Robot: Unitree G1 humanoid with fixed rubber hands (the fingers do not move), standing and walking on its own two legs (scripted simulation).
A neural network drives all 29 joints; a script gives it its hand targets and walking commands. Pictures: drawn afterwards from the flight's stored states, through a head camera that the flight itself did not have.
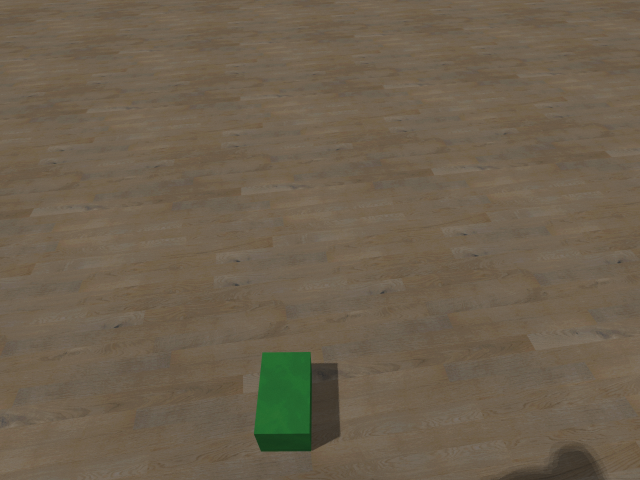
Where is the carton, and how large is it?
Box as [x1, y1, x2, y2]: [254, 352, 311, 451]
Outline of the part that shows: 262,352 254,435 261,451 310,450 310,352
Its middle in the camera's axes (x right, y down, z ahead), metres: -0.09 +0.48 +1.15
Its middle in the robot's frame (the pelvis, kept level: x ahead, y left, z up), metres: +0.51 +0.10 -0.69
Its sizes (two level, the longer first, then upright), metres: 0.231 0.146 0.156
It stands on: the floor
